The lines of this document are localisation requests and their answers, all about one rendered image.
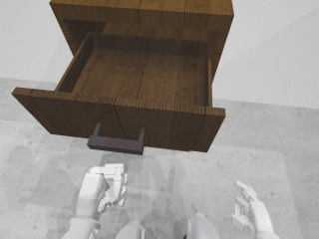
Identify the robot left hand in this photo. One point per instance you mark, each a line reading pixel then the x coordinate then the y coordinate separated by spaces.
pixel 109 180

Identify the robot right shin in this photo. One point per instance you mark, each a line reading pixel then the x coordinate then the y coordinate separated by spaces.
pixel 198 215

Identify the robot left forearm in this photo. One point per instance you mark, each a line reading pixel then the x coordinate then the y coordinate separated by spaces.
pixel 83 228

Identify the cabinet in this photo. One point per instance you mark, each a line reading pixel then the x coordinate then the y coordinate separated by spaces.
pixel 196 20

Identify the robot right hand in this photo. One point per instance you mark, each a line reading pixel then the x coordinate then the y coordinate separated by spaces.
pixel 255 218

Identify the handle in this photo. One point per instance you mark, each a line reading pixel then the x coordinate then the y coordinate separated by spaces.
pixel 116 144

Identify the drawer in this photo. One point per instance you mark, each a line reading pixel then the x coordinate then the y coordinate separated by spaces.
pixel 128 82

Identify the robot right thigh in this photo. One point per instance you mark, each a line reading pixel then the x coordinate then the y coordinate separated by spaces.
pixel 200 228

